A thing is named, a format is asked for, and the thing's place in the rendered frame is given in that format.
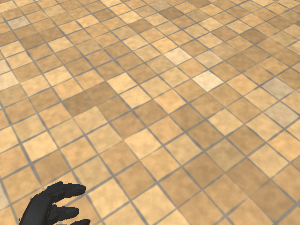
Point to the left robot hand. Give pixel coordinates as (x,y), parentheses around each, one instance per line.
(42,211)

